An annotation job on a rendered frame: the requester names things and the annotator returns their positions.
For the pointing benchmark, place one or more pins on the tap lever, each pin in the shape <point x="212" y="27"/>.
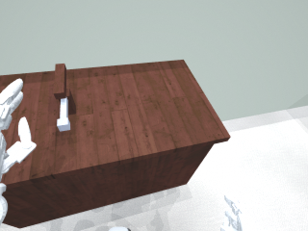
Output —
<point x="63" y="123"/>

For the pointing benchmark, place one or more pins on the robot right hand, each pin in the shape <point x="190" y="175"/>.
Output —
<point x="243" y="221"/>

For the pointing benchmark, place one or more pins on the counter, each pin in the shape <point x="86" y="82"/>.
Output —
<point x="135" y="129"/>

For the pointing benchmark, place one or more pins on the robot left hand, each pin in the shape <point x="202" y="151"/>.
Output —
<point x="10" y="98"/>

